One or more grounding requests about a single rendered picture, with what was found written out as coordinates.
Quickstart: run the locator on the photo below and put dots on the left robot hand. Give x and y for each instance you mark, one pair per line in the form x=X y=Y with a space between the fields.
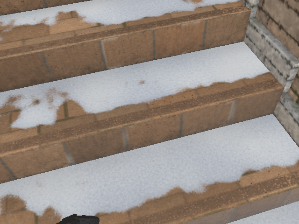
x=75 y=219

